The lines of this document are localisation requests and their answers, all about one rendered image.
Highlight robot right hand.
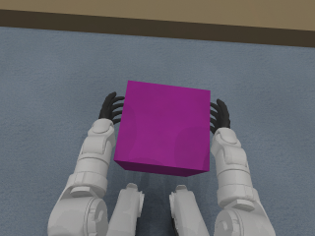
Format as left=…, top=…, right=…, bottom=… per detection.
left=210, top=99, right=230, bottom=135

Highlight robot left forearm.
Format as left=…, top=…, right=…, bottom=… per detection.
left=47, top=118, right=116, bottom=236

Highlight right robot thigh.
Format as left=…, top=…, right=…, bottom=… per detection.
left=169, top=189, right=210, bottom=236

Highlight left robot shin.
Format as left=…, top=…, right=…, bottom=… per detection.
left=117, top=183, right=139, bottom=200

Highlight carton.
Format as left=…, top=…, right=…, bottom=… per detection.
left=113, top=80, right=211, bottom=177

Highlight robot right upper arm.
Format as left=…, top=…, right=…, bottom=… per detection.
left=214, top=207, right=276, bottom=236

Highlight robot left hand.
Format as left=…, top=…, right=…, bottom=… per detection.
left=98, top=91, right=125, bottom=125

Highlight robot left upper arm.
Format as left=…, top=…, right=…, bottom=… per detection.
left=48, top=196, right=108, bottom=236

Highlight robot right forearm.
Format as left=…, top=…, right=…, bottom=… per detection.
left=211, top=127, right=276, bottom=235

